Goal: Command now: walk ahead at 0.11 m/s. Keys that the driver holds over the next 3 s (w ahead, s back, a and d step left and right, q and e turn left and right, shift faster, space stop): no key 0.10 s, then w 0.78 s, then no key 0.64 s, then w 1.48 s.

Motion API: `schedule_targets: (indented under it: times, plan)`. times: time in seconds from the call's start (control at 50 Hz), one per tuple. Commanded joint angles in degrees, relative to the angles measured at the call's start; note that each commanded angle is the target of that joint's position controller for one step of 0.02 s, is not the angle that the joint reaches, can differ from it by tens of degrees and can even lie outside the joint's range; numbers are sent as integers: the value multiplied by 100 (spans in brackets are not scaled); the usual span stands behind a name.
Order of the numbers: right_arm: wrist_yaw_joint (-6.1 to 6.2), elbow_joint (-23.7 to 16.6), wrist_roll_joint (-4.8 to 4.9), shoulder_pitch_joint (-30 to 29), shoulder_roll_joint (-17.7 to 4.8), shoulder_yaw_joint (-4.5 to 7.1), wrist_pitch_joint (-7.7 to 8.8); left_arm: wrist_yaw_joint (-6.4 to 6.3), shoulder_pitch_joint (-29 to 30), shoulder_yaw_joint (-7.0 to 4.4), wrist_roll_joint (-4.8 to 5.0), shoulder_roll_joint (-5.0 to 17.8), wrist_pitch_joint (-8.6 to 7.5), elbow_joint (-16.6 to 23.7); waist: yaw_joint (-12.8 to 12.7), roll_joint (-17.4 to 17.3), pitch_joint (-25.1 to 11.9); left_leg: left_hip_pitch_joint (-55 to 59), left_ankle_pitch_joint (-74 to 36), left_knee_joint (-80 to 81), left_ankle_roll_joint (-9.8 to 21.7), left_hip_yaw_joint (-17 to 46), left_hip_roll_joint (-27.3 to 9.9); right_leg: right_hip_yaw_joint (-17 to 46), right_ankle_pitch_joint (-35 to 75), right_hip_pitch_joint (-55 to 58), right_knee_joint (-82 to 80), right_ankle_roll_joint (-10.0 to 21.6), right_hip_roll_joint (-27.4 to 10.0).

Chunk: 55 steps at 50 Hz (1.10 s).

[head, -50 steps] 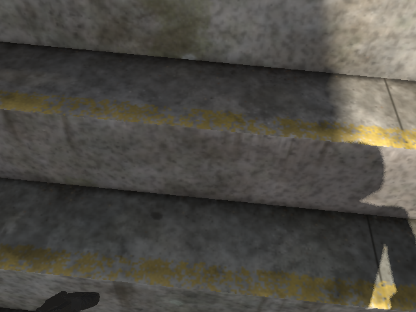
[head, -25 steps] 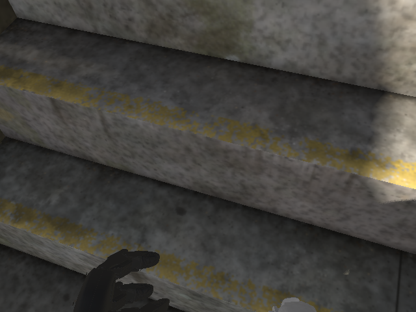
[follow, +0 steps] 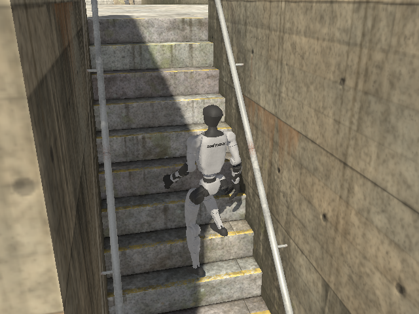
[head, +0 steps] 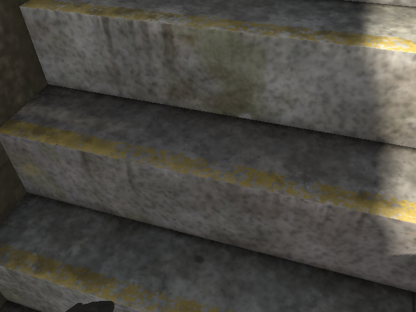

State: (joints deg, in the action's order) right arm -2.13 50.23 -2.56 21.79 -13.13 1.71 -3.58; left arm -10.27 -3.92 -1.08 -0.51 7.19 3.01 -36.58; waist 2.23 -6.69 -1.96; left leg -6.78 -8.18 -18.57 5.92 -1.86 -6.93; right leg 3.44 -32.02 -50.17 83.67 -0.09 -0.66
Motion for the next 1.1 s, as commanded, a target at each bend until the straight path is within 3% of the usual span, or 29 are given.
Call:
schedule_targets:
  times: [0.02,0.04,0.06,0.08,0.1,0.12,0.14,0.18,0.26,0.38,0.48,0.52,0.54,0.56,0.58,0.6,0.64,0.66,0.7,0.72,0.76,0.8,0.9,1.0,1.02,1.04,1.06,1.08,1.1]
  plan:
    - [-5,-122,-164,359,48,-169,298,18,-555,1,225,-452,104,5,-203,-2,-18,51,-3073,-80,-487,533,-292,-479,-929,-617,3067,256,914]
    - [-30,-43,-260,681,-276,-256,490,76,-1208,18,374,-630,-91,-234,-523,-817,-85,-130,-6311,-913,-742,336,-644,-792,-916,-529,4478,-106,725]
    - [-30,116,-227,811,-598,-108,499,31,-1225,64,356,-426,-315,-195,-694,-1332,-268,-277,-5781,-690,-46,534,-1157,-958,-911,-488,4385,-226,376]
    - [136,-26,-221,285,-1217,144,415,-90,-42,133,99,-296,-285,232,-660,-1688,453,-1235,-436,541,1011,1523,-1768,-156,-892,-994,4401,-128,-201]
    - [343,-98,-61,122,-577,101,356,-36,1193,14,-142,387,-232,377,-101,-1218,1332,-1836,1515,1437,1182,1937,-1471,-445,-939,-1246,4416,-60,-264]
    - [680,-186,-103,-91,-487,25,477,155,1585,-59,-267,467,-149,343,-94,-660,1418,-1094,3015,1312,1173,2195,-1516,197,-260,-2257,4916,87,-261]
    - [624,-74,-28,198,-467,78,543,389,741,-72,-131,413,-174,63,30,120,893,-145,3638,800,960,1923,-1054,-172,1127,-2616,4724,132,-106]
    - [622,226,0,477,-535,198,722,604,354,-27,-94,28,-231,-159,25,309,364,576,3516,596,857,1940,-1089,-268,1755,-2810,5034,358,-176]
    - [483,701,-132,942,-283,255,957,700,633,56,-183,-265,-350,-78,258,128,171,1097,3623,470,938,1971,-1154,-608,1506,-3504,5351,481,-127]
    - [507,904,-219,845,-409,271,1086,729,1476,271,-25,-571,-382,434,221,188,446,763,3904,1032,945,2013,-1436,-433,785,-4358,5994,659,-381]
    - [562,874,-62,739,-421,194,1004,628,1382,363,78,-445,-279,691,-8,171,567,-287,2703,1676,736,884,-1033,-780,1311,-2789,4033,597,-594]
    - [611,507,185,177,-474,242,682,660,1180,570,308,-596,-317,798,-300,-87,456,-1769,1001,2541,686,-177,-724,-1073,-609,413,435,966,-418]
    - [573,385,325,288,-720,289,689,598,701,451,345,-368,-278,528,-237,-513,-190,-1399,-1949,1927,857,-142,-715,-1240,-1528,1702,144,794,246]
    - [463,458,472,1198,-216,118,715,691,1029,372,484,-253,-491,299,461,348,-1107,-1707,-4528,886,837,-116,-303,-1565,-675,3370,-64,813,637]
    - [439,440,398,1093,-662,237,756,592,-105,216,535,-159,-469,-19,-113,120,-1935,-1992,-5235,-190,683,52,-315,-613,-519,4399,-689,755,543]
    - [280,255,404,753,-1137,361,860,486,-1531,-33,323,484,-377,-534,-730,674,-2750,-1754,-4666,-1256,706,32,-247,113,-1125,4845,-1402,608,501]
    - [-232,-74,-14,-488,-172,316,721,325,-2035,-391,-92,1672,-252,-1013,-762,2470,-2920,-2730,1426,-4956,280,1020,1006,3771,-4183,3967,-4709,1018,-603]
    - [-189,-315,-89,-570,336,243,553,325,-708,-387,-161,1534,-264,-715,-439,1858,-2565,-3539,1315,-7267,86,2719,1369,5018,-4872,3487,-5099,1032,-870]
    - [-185,-791,-369,-576,846,7,244,417,786,-226,-12,811,-262,-839,727,1243,-343,-3462,1548,-7998,-216,1235,1230,3116,-3893,143,-4447,797,-853]
    - [-141,-635,-362,-196,804,-18,195,503,1170,-172,-54,498,-371,-959,1041,978,-6,-3476,1561,-8012,-306,1056,1195,2223,-3525,-491,-3821,804,-893]
    - [-93,-388,-199,24,330,107,68,625,1160,-51,-141,301,-557,-863,965,751,-137,-2885,965,-8226,-321,563,1304,1542,-3009,-988,-3552,749,-804]
    - [-113,-407,-43,-175,308,108,39,617,1425,-126,-85,665,-653,-745,983,1007,-130,-2670,734,-8262,-251,461,1339,1466,-2842,-1354,-3573,917,-908]
    - [-44,-240,-2,213,88,115,-110,355,1813,-56,29,695,-401,-177,1017,1605,-66,-1645,938,-6734,-101,159,1087,1081,-2730,-1564,-3363,946,-921]
    - [43,51,121,-405,385,-65,45,-146,695,-48,7,317,-27,87,71,1792,82,-1012,-97,-286,519,-181,-155,1020,-1299,106,-2102,867,-615]
    - [21,39,132,-264,414,-124,37,-233,716,-77,44,198,-19,178,29,1476,-46,-670,-177,-216,711,55,-230,557,-930,-261,-621,699,-135]
    - [-49,-4,-20,-590,564,-200,105,-168,279,-22,200,-259,6,-24,-78,-10,-270,-1000,-467,-108,694,-58,-92,-517,-746,2,2202,467,731]
    - [-144,-228,-326,-1207,560,-354,198,-78,104,51,432,-788,-16,-87,-440,-647,-401,-1129,-1114,-1041,155,-124,168,-668,-631,-573,4652,13,972]
    - [-233,-406,-291,-1264,270,-306,391,-101,-375,-46,524,-619,-131,-3,-853,-740,-250,-1965,-1961,-803,-44,412,-289,-622,-378,-277,5416,-368,653]
    - [-205,-342,-268,-785,-161,-148,374,-166,-616,34,267,-379,-199,-29,-1025,-197,54,-2277,951,-27,201,806,-745,-491,-276,-276,4914,-463,354]
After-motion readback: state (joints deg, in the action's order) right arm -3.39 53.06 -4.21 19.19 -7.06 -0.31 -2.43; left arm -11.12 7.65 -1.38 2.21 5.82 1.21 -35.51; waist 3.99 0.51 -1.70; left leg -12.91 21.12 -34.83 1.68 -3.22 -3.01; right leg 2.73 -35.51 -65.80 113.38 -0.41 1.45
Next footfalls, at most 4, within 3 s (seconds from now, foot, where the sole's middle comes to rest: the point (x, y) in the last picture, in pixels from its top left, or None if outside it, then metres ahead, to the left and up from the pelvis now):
0.02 left None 0.01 0.13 -0.84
0.62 right None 0.20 -0.17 -0.59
1.04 left None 0.00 0.12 -0.84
1.32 right None -0.11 -0.06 -0.84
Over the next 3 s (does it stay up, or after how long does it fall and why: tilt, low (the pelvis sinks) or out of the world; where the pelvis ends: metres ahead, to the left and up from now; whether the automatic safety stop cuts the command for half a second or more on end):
stays up -0.15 0.16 -0.24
